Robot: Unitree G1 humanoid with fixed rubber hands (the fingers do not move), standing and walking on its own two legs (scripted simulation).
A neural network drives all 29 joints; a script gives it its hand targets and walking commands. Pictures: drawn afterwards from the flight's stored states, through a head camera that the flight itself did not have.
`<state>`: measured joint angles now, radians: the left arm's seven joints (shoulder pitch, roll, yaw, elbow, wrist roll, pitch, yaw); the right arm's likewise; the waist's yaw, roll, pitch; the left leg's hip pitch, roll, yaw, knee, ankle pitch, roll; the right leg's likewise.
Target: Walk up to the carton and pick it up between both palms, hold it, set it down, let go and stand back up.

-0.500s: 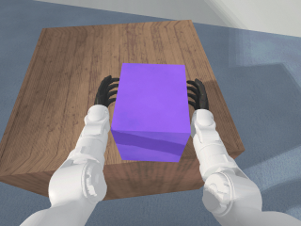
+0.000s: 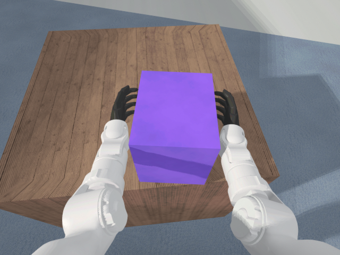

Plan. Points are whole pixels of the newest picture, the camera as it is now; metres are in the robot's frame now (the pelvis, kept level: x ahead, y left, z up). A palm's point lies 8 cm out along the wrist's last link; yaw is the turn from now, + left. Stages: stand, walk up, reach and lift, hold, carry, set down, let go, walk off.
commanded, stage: reach and lift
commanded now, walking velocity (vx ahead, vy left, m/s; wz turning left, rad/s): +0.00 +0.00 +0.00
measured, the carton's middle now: (174, 129) +0.42 +0.00 +0.00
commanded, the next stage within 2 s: none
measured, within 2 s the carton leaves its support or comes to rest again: leaves its support in 0.10 s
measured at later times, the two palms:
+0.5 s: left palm (112, 104) +0.43 +0.14 +0.10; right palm (233, 109) +0.41 -0.13 +0.10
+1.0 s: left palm (103, 107) +0.40 +0.15 +0.13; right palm (237, 110) +0.38 -0.12 +0.13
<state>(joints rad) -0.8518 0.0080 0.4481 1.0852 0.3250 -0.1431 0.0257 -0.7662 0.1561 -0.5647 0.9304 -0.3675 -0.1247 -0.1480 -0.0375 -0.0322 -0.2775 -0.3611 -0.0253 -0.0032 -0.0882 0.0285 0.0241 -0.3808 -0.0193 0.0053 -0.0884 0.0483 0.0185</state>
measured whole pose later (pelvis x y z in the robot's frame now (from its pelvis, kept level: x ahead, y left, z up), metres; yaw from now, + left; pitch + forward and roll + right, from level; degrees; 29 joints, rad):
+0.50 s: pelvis -0.01 +0.00 +0.00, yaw +0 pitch +20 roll +0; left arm -0.93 0.05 0.41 1.11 0.27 -0.01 0.03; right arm -0.82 0.13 -0.49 0.92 -0.29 0.03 -0.18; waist -0.02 -0.04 -0.30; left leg -0.29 -0.02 0.00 -0.08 0.02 0.02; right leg -0.32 -0.01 0.00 -0.06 0.03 0.02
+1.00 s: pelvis -0.03 +0.01 +0.01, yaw +0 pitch +13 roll +0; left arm -0.92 0.03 0.39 1.02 0.27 0.16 0.03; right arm -0.84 0.12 -0.49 0.84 -0.29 0.21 -0.16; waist -0.03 -0.04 -0.24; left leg -0.18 -0.04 0.00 -0.09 0.04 0.03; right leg -0.20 -0.03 0.00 -0.09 0.06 0.03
